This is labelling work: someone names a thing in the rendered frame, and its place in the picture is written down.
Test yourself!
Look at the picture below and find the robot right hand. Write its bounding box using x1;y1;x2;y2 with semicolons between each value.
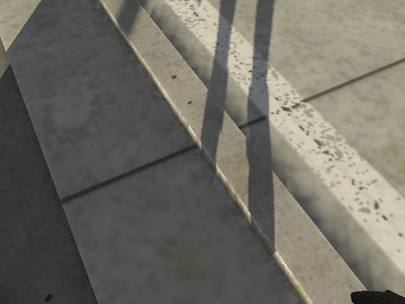
351;290;405;304

